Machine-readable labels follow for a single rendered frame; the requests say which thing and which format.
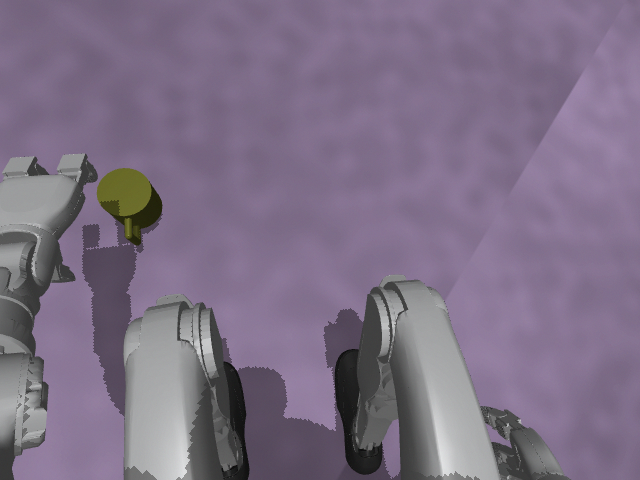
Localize left robot foot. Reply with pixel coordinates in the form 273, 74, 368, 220
221, 361, 249, 480

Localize right robot foot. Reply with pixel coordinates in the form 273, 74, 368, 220
335, 349, 382, 475

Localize mug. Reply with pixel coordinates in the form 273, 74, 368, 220
97, 168, 162, 246

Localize left robot arm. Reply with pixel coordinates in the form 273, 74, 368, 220
0, 224, 60, 480

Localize right robot hand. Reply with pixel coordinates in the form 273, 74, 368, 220
480, 406, 565, 480

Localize left robot hand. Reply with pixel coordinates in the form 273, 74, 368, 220
0, 153, 98, 283

